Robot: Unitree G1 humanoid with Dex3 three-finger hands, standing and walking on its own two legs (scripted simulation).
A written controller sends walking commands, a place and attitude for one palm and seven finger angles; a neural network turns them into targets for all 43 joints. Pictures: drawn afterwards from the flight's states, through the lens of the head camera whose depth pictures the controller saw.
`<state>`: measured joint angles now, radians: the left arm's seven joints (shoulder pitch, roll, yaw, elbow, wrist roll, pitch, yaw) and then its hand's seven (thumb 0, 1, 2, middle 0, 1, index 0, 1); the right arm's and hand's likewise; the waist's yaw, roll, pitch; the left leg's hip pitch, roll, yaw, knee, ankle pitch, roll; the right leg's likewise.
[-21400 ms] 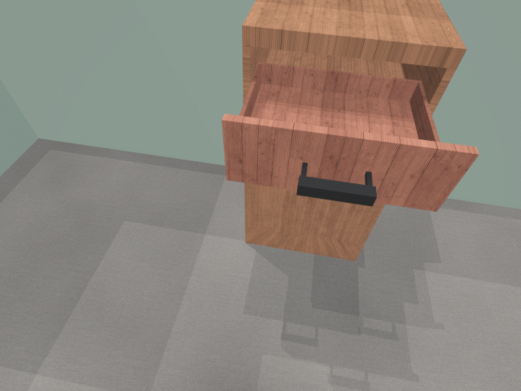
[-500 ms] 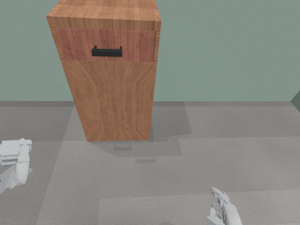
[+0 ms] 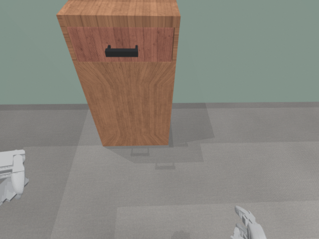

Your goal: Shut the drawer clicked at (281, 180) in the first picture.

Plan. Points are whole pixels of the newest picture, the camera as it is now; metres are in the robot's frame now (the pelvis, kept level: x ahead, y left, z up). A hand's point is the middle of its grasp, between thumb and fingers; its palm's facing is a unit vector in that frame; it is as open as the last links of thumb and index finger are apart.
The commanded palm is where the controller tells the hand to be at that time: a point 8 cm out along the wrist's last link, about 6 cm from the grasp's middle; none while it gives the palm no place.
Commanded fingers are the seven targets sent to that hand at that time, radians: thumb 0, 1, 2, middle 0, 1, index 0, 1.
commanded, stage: let the arm hang, fingers relaxed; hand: left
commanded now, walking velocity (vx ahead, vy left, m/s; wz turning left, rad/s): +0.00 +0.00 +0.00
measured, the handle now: (122, 49) +0.84 +0.21 +0.04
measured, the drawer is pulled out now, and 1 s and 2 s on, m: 0.00 0.00 0.00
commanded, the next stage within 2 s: look to check the result in 1.12 s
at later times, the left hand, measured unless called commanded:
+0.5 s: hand out of the picture -0.06 +0.22 -0.17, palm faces +0.06 -0.97 -0.24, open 4.3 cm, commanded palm none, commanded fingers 0.00 0.90 0.90 -0.40 -0.52 -0.40 -0.52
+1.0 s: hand out of the picture +0.03 +0.21 -0.16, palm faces +0.02 -0.96 -0.28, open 7.3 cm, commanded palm none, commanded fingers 0.00 0.90 0.90 -0.20 -0.30 -0.20 -0.30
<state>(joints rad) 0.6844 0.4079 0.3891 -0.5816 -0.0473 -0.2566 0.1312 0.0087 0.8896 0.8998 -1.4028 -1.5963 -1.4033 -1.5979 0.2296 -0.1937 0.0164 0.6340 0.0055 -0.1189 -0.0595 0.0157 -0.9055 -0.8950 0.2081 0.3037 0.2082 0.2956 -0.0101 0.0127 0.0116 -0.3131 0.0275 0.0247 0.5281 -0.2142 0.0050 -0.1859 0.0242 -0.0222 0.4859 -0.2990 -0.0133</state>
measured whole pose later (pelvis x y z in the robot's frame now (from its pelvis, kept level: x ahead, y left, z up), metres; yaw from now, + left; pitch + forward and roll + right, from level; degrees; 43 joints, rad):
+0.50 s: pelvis -0.03 +0.00 +0.00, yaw +4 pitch -2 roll -2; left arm 0.32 0.27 0.02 1.04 0.02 0.03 0.00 0.01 0.91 0.90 -0.75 -0.94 -0.75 -0.94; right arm 0.23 -0.24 -0.01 1.01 -0.02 0.04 -0.01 0.01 -0.91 -0.90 0.20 0.30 0.21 0.29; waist 0.02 0.00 0.08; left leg -0.33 0.00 -0.03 0.50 -0.15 0.01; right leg -0.18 0.01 -0.09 0.47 -0.26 -0.02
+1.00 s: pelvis -0.01 -0.01 +0.01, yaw +2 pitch -2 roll +0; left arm 0.15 0.25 0.01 1.13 0.01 -0.01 0.00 0.00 0.91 0.90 -0.20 -0.31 -0.20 -0.31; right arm 0.18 -0.27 -0.02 1.13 -0.02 0.01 -0.02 0.01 -0.91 -0.89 0.21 0.30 0.21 0.29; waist -0.01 0.03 0.06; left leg -0.24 0.01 -0.01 0.40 -0.12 0.00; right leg -0.13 0.01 -0.06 0.42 -0.25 -0.03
